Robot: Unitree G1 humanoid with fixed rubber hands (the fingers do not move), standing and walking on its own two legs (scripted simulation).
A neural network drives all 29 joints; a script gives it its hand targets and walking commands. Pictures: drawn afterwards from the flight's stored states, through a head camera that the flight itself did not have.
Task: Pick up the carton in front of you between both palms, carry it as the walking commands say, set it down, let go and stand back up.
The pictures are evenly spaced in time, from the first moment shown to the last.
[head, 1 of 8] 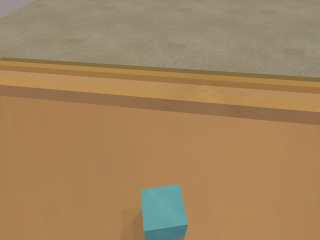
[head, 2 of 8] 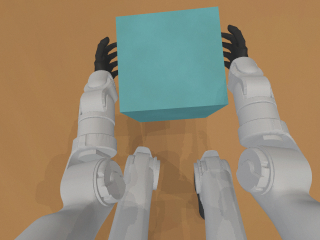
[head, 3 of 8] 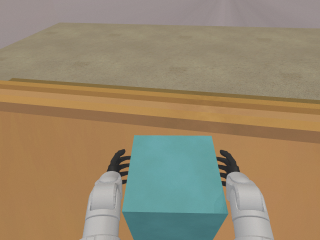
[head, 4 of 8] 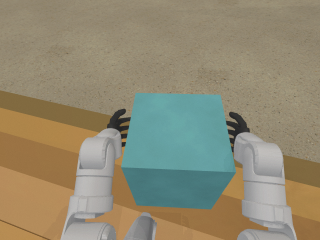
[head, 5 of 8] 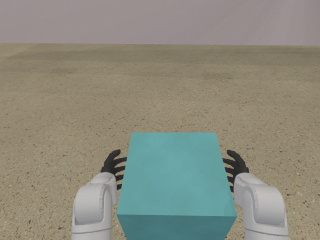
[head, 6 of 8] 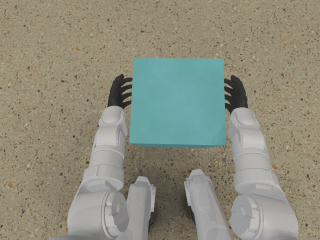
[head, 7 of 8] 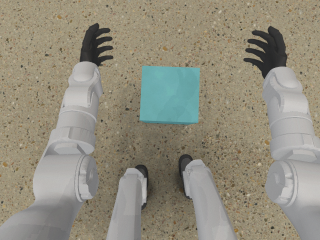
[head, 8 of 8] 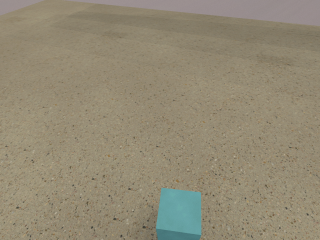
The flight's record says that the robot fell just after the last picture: no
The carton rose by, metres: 0.68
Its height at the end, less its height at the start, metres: -0.71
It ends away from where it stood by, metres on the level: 3.96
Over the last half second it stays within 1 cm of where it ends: yes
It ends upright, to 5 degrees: yes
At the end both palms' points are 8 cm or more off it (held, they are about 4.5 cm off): yes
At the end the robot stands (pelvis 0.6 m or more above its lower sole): yes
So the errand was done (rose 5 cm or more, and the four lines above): yes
